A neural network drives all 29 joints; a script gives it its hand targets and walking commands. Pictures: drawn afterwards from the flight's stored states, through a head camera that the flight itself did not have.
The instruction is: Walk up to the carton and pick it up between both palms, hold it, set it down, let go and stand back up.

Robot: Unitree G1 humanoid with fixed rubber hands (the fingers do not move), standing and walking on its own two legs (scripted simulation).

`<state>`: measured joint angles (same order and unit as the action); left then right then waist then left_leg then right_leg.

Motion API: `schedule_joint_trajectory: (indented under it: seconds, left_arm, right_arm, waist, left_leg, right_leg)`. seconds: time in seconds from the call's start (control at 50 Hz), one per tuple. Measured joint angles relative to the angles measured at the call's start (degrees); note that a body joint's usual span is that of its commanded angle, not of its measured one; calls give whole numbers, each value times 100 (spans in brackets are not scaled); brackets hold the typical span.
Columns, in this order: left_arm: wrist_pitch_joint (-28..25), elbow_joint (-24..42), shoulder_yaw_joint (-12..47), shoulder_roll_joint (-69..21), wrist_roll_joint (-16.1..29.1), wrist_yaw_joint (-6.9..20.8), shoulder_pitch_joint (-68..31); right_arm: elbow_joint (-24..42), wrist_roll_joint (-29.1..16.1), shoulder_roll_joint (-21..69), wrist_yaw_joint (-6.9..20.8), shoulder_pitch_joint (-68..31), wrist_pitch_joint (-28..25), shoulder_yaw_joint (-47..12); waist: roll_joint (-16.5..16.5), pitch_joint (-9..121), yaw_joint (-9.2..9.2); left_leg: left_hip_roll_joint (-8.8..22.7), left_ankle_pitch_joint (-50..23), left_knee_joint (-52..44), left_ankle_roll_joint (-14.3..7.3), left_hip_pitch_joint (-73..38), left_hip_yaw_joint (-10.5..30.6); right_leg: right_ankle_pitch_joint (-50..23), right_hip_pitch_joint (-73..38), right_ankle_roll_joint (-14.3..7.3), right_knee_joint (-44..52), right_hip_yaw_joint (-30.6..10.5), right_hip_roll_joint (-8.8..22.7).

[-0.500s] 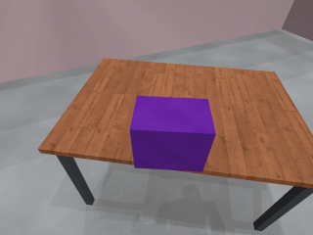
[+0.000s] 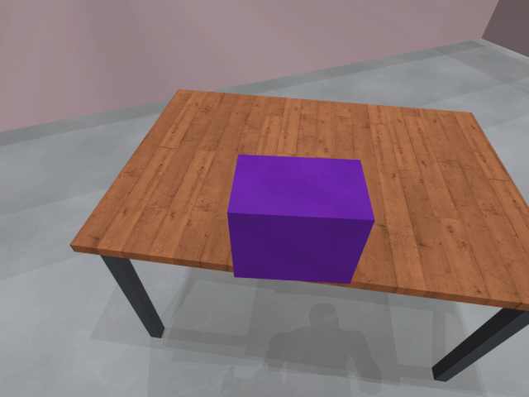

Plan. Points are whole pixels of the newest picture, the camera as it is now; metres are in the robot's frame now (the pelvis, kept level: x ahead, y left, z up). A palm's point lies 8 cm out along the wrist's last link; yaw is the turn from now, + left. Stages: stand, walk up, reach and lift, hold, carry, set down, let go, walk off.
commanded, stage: stand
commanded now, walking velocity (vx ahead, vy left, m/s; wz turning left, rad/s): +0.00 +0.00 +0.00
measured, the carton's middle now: (295, 220) +0.47 -0.06 -0.04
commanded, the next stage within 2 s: none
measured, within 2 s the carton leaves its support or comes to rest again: neither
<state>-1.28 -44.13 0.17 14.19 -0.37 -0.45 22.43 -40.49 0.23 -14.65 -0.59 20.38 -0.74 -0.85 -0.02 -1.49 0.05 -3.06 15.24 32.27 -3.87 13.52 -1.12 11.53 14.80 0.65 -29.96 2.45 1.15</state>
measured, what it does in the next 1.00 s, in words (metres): stands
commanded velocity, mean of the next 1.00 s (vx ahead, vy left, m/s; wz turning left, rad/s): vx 0.00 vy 0.00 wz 0.00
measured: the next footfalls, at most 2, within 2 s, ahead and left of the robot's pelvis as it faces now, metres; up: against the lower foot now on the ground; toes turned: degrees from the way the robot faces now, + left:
none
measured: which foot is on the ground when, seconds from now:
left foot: down 0.00-1.00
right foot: down 0.00-1.00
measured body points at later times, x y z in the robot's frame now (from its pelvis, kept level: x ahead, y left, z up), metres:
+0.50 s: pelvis +0.03 +0.01 +0.00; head +0.02 +0.02 +0.45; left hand +0.11 +0.26 -0.13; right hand +0.11 -0.25 -0.11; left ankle +0.03 +0.07 -0.73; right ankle +0.05 -0.13 -0.73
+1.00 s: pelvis +0.04 +0.03 +0.00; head +0.04 +0.05 +0.45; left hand +0.14 +0.29 -0.12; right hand +0.12 -0.23 -0.10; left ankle +0.03 +0.07 -0.73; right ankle +0.05 -0.13 -0.73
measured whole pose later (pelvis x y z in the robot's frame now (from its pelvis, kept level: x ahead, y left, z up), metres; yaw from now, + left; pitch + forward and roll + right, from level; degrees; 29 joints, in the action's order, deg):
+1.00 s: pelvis +0.04 +0.03 +0.00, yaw -1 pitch -4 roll -1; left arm 0.3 -42.7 0.0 16.6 0.2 -1.1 16.4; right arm -38.3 -0.2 -14.9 -1.7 19.4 -0.7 -1.2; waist 1.9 -4.0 -0.6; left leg -5.3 16.7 28.1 -6.0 8.0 -2.4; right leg 13.6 10.3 3.4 -27.6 0.7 3.2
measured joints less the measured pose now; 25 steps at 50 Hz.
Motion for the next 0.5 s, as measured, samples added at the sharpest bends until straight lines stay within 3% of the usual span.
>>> schedule_joint_trajectory:
  seconds: [0.5]
  left_arm:
    - [27, 102, 22, 67, 35, -45, -348]
  right_arm:
    - [31, -27, 52, -41, -62, -56, -87]
  waist:
    - [110, -49, -36]
  left_leg:
    - [-62, 171, -132, -66, -278, -7]
  right_leg:
    - [204, -250, 79, 72, -26, 52]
